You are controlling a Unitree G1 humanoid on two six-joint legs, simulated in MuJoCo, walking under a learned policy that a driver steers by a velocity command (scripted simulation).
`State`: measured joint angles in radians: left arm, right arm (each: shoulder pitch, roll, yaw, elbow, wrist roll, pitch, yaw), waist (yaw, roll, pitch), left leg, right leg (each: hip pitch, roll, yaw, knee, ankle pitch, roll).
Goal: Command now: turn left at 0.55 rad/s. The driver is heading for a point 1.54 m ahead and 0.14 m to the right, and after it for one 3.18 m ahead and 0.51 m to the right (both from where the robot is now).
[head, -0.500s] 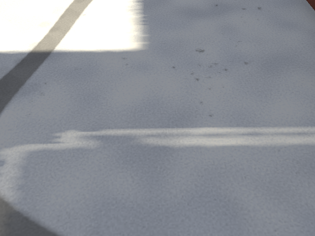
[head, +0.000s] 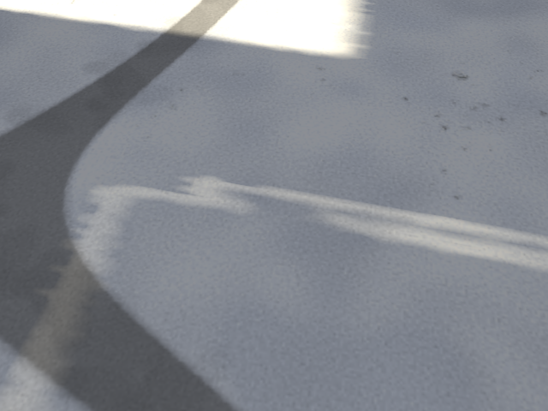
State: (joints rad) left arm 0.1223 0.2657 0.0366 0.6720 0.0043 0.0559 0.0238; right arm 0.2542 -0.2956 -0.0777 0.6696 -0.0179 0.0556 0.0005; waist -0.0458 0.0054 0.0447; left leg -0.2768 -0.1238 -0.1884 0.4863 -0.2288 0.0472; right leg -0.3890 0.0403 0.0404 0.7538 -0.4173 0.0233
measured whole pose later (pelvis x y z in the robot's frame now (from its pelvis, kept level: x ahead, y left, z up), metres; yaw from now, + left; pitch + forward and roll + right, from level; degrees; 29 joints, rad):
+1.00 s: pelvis +0.03 -0.01 +0.00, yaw +8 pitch +0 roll -1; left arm 0.30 0.23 0.04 0.97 0.02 0.01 0.01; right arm 0.29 -0.22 -0.03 0.93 -0.03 0.01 -0.01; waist 0.01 0.00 -0.02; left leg -0.21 -0.02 0.02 0.52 -0.37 0.06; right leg -0.11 0.06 -0.04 0.39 -0.29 -0.08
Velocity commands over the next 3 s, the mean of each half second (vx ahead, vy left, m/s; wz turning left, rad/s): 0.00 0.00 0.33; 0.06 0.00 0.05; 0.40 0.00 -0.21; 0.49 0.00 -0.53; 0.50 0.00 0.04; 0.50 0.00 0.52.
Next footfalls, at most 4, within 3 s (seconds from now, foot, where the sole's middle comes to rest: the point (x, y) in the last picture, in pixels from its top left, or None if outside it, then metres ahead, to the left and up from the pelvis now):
0.06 right None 0.04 -0.10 -0.78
0.42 left None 0.03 0.09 -0.78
1.56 right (298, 410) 0.47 -0.04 -0.83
2.06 left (277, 277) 0.84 -0.01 -0.83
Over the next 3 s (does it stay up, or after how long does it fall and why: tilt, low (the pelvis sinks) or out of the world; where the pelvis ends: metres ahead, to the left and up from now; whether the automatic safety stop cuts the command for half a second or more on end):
stays up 1.08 -0.17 -0.07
